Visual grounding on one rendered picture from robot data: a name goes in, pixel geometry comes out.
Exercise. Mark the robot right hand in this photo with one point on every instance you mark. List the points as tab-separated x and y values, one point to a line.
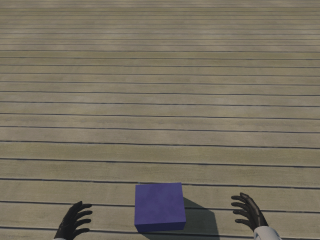
255	217

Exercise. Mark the carton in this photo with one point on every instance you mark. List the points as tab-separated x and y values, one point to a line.
159	207

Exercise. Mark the right robot forearm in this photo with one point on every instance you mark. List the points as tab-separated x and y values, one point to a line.
265	233

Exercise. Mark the robot left hand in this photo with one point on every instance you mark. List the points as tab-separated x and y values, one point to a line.
69	223

